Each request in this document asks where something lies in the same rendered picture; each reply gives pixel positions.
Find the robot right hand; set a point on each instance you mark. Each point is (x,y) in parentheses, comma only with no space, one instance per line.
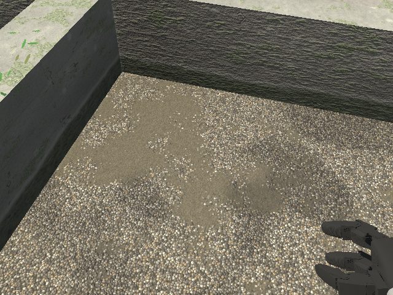
(373,273)

